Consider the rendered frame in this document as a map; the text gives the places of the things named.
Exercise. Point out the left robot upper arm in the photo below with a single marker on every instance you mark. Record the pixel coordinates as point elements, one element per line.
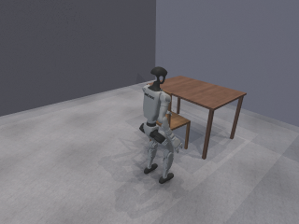
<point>143,89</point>

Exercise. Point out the robot left hand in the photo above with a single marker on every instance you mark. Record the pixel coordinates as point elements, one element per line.
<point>168,112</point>

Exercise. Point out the robot right shin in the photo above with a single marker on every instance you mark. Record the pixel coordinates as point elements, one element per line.
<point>167,163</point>

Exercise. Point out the right robot upper arm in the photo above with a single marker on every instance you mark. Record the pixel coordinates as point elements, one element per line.
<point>165,100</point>

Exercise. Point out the table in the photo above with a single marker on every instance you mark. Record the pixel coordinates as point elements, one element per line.
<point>207,95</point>

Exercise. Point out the chair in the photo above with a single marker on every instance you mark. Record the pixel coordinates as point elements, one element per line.
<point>176,121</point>

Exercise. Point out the robot left shin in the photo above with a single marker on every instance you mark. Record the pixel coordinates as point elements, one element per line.
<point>151,156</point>

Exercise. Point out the robot right forearm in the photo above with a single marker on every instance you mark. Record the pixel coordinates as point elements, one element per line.
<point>167,130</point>

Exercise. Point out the robot shin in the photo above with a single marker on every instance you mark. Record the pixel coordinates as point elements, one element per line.
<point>151,156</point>
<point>167,163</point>

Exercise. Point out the robot right hand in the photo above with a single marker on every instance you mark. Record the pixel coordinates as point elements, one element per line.
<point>175,143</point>

